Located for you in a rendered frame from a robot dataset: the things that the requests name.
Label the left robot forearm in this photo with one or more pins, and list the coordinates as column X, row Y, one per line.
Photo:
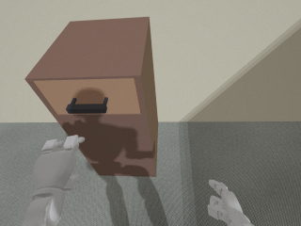
column 45, row 208

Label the right robot forearm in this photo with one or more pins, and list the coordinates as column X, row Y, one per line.
column 238, row 219

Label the cabinet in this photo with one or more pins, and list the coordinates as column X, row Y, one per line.
column 115, row 144

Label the robot left hand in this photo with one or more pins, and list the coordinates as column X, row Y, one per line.
column 53, row 169

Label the robot right hand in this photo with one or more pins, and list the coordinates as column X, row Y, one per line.
column 220, row 209

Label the handle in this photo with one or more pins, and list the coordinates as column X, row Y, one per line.
column 74, row 108

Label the drawer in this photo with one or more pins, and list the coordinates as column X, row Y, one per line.
column 121, row 93

